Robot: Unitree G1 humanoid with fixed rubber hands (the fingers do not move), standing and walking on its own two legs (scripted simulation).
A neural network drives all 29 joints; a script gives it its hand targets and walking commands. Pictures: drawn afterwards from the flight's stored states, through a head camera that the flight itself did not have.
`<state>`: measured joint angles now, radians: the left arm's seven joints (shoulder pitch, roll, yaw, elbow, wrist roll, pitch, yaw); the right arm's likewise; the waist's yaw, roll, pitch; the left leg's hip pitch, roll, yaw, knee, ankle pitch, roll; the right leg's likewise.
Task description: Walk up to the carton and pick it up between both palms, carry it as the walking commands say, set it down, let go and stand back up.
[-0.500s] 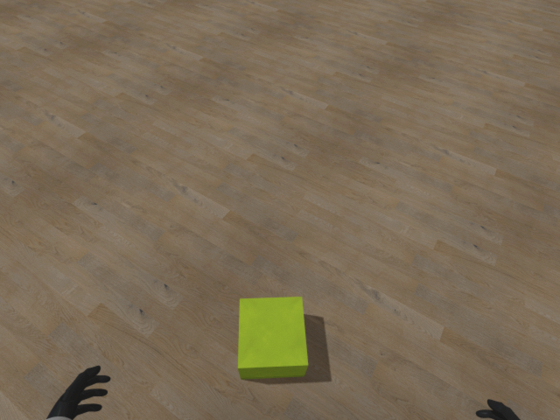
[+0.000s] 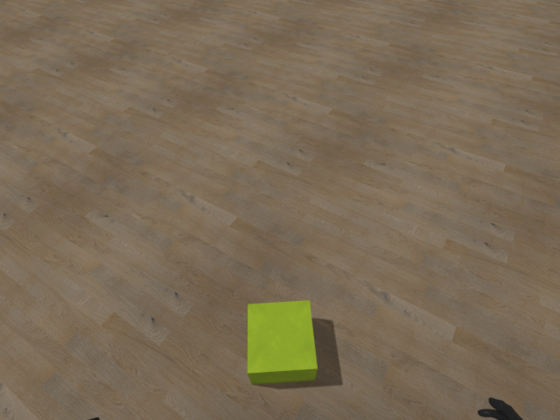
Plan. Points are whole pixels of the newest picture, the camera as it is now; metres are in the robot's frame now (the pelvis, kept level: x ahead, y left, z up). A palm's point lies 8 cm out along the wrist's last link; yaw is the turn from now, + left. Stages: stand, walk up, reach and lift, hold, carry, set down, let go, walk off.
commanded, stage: walk up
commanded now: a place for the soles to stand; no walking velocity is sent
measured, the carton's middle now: (281, 342) +0.45 +0.03 -0.70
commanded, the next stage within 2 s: reach and lift in 0.74 s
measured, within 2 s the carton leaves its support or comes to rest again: neither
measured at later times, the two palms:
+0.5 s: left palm out of the picture +0.12 +0.32 -0.11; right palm out of the picture +0.08 -0.31 -0.11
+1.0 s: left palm (90, 418) +0.15 +0.30 -0.10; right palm (466, 378) +0.20 -0.27 -0.11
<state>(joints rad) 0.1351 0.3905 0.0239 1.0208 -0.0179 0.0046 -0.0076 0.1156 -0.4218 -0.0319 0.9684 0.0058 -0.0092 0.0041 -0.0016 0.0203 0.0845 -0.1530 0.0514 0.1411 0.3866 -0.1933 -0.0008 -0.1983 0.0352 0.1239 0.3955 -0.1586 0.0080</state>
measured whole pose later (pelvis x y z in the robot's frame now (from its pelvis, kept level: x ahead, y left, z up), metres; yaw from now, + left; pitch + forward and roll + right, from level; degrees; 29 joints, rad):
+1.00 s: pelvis +0.00 +0.00 -0.02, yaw +7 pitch +0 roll +0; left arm 0.03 0.31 0.13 0.59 0.12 0.26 -0.08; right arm 0.03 -0.28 -0.19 0.55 -0.10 0.23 0.04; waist -0.05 0.02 0.21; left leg -0.32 0.00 0.03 0.60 -0.28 0.01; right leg -0.32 -0.02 0.01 0.61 -0.28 0.02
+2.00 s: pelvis -0.07 -0.01 -0.10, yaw +7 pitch +30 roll +0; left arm -1.03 0.30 0.25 0.90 0.01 0.25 -0.01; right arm -0.96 -0.27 -0.28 0.84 0.02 0.25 -0.02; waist -0.04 0.01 0.16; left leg -1.27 0.01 0.00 1.03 -0.28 0.00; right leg -1.27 -0.01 0.00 1.04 -0.30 0.01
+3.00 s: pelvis -0.07 -0.01 -0.26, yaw +7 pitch +47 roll -1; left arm -1.32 0.31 0.22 0.96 -0.04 0.17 0.10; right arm -1.29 -0.33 -0.27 0.96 0.12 0.14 -0.08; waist -0.03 0.00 0.06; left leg -2.01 0.00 -0.02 1.67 -0.48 -0.01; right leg -2.00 -0.01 0.00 1.67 -0.50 0.01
